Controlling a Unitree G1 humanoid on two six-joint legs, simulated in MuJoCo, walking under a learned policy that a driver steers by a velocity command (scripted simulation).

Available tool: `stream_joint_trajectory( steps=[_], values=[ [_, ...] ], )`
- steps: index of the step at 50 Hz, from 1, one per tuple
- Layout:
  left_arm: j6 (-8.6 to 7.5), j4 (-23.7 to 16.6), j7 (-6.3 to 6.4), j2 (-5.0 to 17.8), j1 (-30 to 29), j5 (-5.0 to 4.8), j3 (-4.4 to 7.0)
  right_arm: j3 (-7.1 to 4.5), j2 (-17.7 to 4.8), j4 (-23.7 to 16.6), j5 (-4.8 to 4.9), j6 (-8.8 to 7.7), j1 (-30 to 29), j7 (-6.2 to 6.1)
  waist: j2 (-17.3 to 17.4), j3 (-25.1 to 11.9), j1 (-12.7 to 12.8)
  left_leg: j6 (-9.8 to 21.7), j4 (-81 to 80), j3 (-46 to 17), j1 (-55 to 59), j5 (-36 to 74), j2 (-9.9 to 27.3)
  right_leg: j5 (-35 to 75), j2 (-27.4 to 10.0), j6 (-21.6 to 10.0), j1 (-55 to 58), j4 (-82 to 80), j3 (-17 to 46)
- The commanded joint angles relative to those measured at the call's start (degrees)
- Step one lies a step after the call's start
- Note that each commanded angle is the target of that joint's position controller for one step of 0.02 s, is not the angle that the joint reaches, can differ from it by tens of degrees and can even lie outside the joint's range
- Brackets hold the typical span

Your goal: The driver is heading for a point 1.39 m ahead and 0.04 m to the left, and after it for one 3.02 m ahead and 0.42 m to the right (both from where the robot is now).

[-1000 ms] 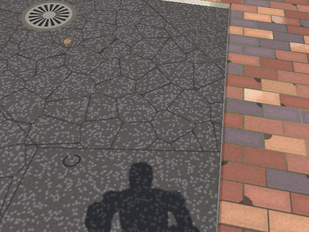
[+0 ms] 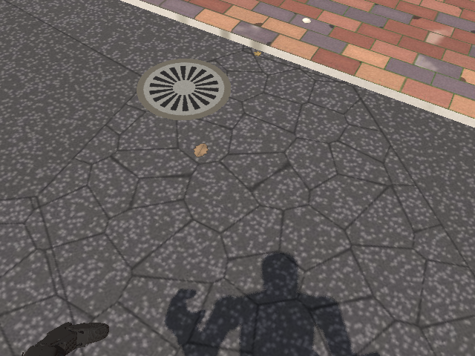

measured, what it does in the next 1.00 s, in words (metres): walks ahead: right foot, then left foot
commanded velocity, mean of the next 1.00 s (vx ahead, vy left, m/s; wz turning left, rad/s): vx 0.50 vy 0.00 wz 0.09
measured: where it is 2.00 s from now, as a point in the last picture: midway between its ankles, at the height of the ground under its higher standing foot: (216, 159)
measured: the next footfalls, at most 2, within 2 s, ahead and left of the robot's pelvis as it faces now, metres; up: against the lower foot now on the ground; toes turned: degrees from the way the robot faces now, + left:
right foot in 0.08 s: +0.24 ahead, -0.13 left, +0.00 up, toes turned +7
left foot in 0.58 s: +0.44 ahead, +0.18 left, +0.00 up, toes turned +14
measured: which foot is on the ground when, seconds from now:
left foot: down 0.00-0.10, up 0.12-0.56, down 0.58-1.00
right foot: up 0.00-0.06, down 0.08-0.58, up 0.60-1.00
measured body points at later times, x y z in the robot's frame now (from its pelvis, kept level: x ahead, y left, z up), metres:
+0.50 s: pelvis +0.27 +0.00 +0.00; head +0.30 +0.01 +0.45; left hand +0.20 +0.28 -0.13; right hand +0.54 -0.17 -0.08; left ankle +0.38 +0.18 -0.71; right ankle +0.20 -0.14 -0.74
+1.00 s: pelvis +0.52 +0.08 +0.00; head +0.54 +0.08 +0.45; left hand +0.69 +0.34 -0.11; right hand +0.56 -0.20 -0.13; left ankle +0.40 +0.17 -0.74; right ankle +0.70 -0.06 -0.69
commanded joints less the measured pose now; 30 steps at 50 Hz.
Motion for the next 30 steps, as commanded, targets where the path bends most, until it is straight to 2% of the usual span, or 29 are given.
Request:
stream_joint_trajectory(
  steps=[1, 2, 3, 4, 5, 6, 7, 8, 9, 10, 11, 12, 13, 15, 17, 21, 23, 25, 26, 27, 28, 29, 30],
  values=[
    [-1.56, -5.1, -0.43, 6.4, -3.9, -0.49, 1.91, -2.5, -8.7, -2.5, 0.16, -0.07, 1.8, -0.58, 8.5, -1.3, 1.0, 7.0, -1.0, -12.5, -1.4, 14.0, 13.8, -2.1, 2.4, -1.4, 7.7, -3.4, -1.0],
    [-1.88, -4.9, -0.48, 7.0, -2.3, -0.54, 2.27, -2.59, -8.8, -2.7, 0.01, 0.12, 1.2, -0.68, 9.4, -1.6, 2.1, 6.5, 0.9, -13.8, -0.5, 15.0, 14.1, -4.6, 2.5, -2.3, 9.7, -4.0, -1.1],
    [-2.19, -4.0, -0.36, 7.6, 1.6, -0.4, 2.78, -2.39, -8.2, -3.2, -0.04, 0.29, 0.0, -0.66, 9.7, -2.9, 4.3, 5.5, 4.0, -13.9, -0.7, 17.2, 12.9, -4.9, 2.9, -3.5, 14.9, -6.1, -2.1],
    [-2.52, -3.0, -0.08, 9.3, 7.5, 0.38, 3.62, -1.64, -6.2, -4.0, -0.3, 0.15, -0.8, -0.46, 8.8, -7.4, 7.3, 3.6, 11.6, -11.7, -3.3, 19.4, 9.9, -4.4, 0.1, -5.7, 25.4, -5.7, -0.6],
    [-2.46, -2.3, 0.43, 12.8, 16.8, 1.06, 4.48, -0.43, -3.2, -5.5, -1.38, -0.05, -0.6, -0.34, 1.9, -15.7, 10.6, 1.2, 28.1, -6.3, -11.4, 8.9, 5.7, -6.2, -10.0, -9.0, 40.9, -4.7, 9.4],
    [-1.69, 0.0, -0.03, 16.0, 20.6, 1.24, 5.35, 0.33, -0.9, -6.7, 0.54, -0.54, 8.6, -0.29, -19.9, -21.6, 6.0, -2.0, 45.7, -1.2, -31.6, -17.4, -0.4, -19.2, -21.5, -18.1, 56.9, -10.6, 37.1],
    [-1.37, -1.5, -0.11, 10.3, 18.9, -0.18, 4.09, -0.62, -7.1, -4.8, 0.89, -0.45, 7.8, -0.42, -12.1, -17.0, 7.5, -2.8, 53.0, -2.8, -38.1, -15.1, 4.4, -30.8, -21.5, -16.8, 54.3, -12.9, 39.0],
    [-0.85, -2.1, 0.32, 7.3, 16.6, -0.27, 3.25, -1.37, -9.7, -5.6, 0.4, -0.1, 1.1, -0.28, -6.1, -10.0, 9.2, -3.2, 54.5, -1.1, -39.7, -9.5, 6.3, -30.0, -19.1, -14.3, 47.2, -13.5, 29.4],
    [-0.39, -2.3, 0.44, 6.8, 14.0, 0.41, 2.79, -1.36, -9.1, -6.4, -0.18, 0.16, -2.2, -0.32, -1.6, -5.9, 8.2, -3.5, 53.3, 0.8, -37.6, -5.4, 8.2, -22.9, -16.8, -13.1, 39.7, -14.6, 22.4],
    [-0.13, -1.8, 0.52, 5.8, 12.3, 0.66, 2.48, -1.51, -8.3, -7.2, -0.63, 0.15, -4.3, -0.12, -1.3, -2.8, 7.1, -3.5, 50.7, 0.9, -36.5, -2.9, 9.8, -17.2, -14.8, -13.0, 34.3, -15.9, 17.5],
    [-0.27, -1.4, 0.58, 5.3, 11.9, 1.02, 2.14, -1.4, -7.0, -7.3, -0.25, 0.25, -3.8, 0.21, -2.8, -1.9, 5.8, -3.3, 48.9, 1.1, -33.5, -1.6, 11.0, -14.0, -13.0, -12.7, 30.5, -17.3, 13.7],
    [-0.52, -0.8, 0.46, 4.9, 12.0, 0.84, 2.08, -1.14, -5.6, -7.2, 0.14, 0.4, -3.0, 0.37, -3.9, -1.5, 5.2, -3.3, 47.0, 1.7, -32.0, -1.3, 11.3, -12.4, -11.9, -13.0, 28.7, -18.8, 11.1],
    [-0.78, -0.1, 0.31, 5.0, 12.3, 0.5, 2.12, -0.84, -4.4, -7.1, 0.2, 0.57, -2.9, 0.42, -3.9, -1.3, 4.8, -3.4, 45.0, 2.3, -31.5, -1.5, 11.3, -10.5, -11.6, -13.8, 27.8, -19.9, 9.0],
    [-1.19, 1.2, 0.11, 6.7, 13.1, 0.16, 2.65, -0.27, -3.1, -7.8, -0.29, 0.65, -5.1, 0.37, -2.7, -0.4, 4.6, -3.8, 39.3, 2.6, -32.9, 0.2, 11.6, -5.6, -12.4, -15.2, 27.7, -21.6, 6.4],
    [-1.04, 2.1, 0.1, 8.0, 13.3, -0.12, 2.98, 0.25, -2.6, -8.1, -0.78, 0.25, -7.5, 0.65, -1.7, -0.6, 4.8, -4.1, 32.6, 3.6, -33.0, 5.2, 12.2, -1.8, -12.3, -15.6, 28.8, -22.3, 3.2],
    [0.0, 3.9, 0.19, 9.6, 15.0, -1.09, 3.13, 1.14, -1.6, -8.9, -0.56, -0.92, -14.5, 1.91, -1.8, 0.6, 7.3, -4.0, 18.5, 7.9, -27.9, 15.4, 11.3, 0.1, -9.9, -13.6, 28.8, -22.2, -3.2],
    [0.51, 5.1, 0.1, 10.5, 17.5, -1.54, 3.25, 1.17, -2.0, -9.9, -0.21, -1.15, -17.7, 2.37, -2.2, 1.3, 8.5, -3.7, 14.6, 9.0, -26.6, 15.7, 10.4, -0.5, -10.9, -13.2, 30.7, -21.6, -3.2],
    [1.16, 6.2, 0.08, 11.3, 18.7, -1.97, 3.4, 0.92, -2.9, -10.9, -0.02, -1.28, -19.4, 2.7, -3.1, 2.0, 8.3, -2.4, 11.6, 9.4, -25.9, 12.8, 9.7, 0.5, -12.7, -12.5, 33.6, -20.3, -2.7],
    [1.49, 6.7, 0.16, 11.7, 18.8, -2.18, 3.52, 0.72, -3.5, -11.0, -0.09, -1.34, -19.2, 2.81, -3.5, 1.9, 7.6, -1.5, 10.2, 9.8, -24.5, 11.0, 9.2, 2.5, -13.4, -12.1, 34.8, -18.9, -2.7],
    [1.83, 7.0, 0.23, 12.1, 18.5, -2.41, 3.49, 0.22, -4.4, -10.6, -0.35, -1.47, -17.1, 2.76, -3.7, 1.1, 5.8, -0.6, 8.0, 10.7, -19.8, 10.3, 8.0, 8.0, -13.2, -11.4, 34.6, -15.9, -2.8],
    [2.07, 7.3, 0.32, 11.7, 18.0, -2.61, 3.16, -0.84, -6.0, -8.8, -0.74, -1.57, -11.3, 2.51, -3.0, -2.0, 2.1, 0.7, 5.2, 11.9, -10.5, 11.7, 6.3, 15.7, -11.3, -10.1, 33.2, -9.0, -4.6],
    [1.97, 7.3, 0.42, 9.7, 18.2, -2.11, 2.31, -2.41, -9.1, -6.3, -1.15, -1.52, -2.4, 1.92, -1.6, -7.7, -2.0, 2.3, 5.9, 10.1, 3.5, 13.1, 7.7, 15.4, -8.2, -8.2, 27.4, 2.4, -6.8],
    [1.45, 5.1, 0.32, 4.8, 18.8, -0.31, 0.51, -3.69, -14.5, -5.3, -2.4, -1.17, 6.9, 0.9, 8.3, -16.7, -4.5, 7.4, 6.1, -8.1, 22.1, 12.1, 22.5, -5.1, -3.0, -4.7, 11.0, 23.5, -9.4]
  ],
)
Over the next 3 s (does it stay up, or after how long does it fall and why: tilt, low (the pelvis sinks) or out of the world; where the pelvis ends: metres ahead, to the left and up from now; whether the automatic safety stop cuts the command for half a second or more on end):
stays up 1.63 0.03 0.00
